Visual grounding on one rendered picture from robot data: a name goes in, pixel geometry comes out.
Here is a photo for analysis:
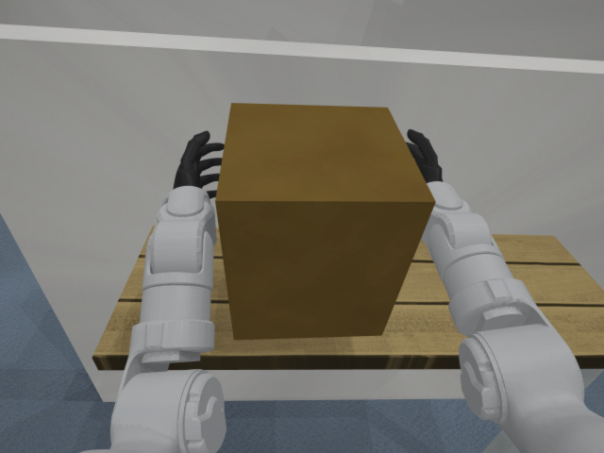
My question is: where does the robot right forearm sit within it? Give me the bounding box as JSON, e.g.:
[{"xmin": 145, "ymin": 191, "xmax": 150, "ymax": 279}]
[{"xmin": 421, "ymin": 181, "xmax": 584, "ymax": 401}]

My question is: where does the carton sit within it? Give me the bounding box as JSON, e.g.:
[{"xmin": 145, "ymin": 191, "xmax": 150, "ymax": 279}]
[{"xmin": 215, "ymin": 103, "xmax": 436, "ymax": 340}]

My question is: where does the robot right upper arm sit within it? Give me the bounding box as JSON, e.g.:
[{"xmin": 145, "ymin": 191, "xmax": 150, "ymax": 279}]
[{"xmin": 459, "ymin": 324, "xmax": 604, "ymax": 453}]

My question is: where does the left robot hand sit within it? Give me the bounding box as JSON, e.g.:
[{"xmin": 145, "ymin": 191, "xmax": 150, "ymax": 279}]
[{"xmin": 174, "ymin": 131, "xmax": 225, "ymax": 199}]

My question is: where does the robot left upper arm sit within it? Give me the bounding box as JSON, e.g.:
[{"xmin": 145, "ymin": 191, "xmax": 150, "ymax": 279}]
[{"xmin": 79, "ymin": 369, "xmax": 227, "ymax": 453}]

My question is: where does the robot left forearm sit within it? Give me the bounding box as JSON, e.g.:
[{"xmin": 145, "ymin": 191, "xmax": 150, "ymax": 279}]
[{"xmin": 110, "ymin": 186, "xmax": 217, "ymax": 441}]

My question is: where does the right robot hand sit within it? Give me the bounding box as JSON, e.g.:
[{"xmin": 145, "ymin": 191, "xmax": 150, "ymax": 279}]
[{"xmin": 406, "ymin": 129, "xmax": 443, "ymax": 183}]

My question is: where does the table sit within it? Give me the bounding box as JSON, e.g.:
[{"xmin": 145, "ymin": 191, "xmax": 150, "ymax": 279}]
[{"xmin": 92, "ymin": 226, "xmax": 604, "ymax": 453}]

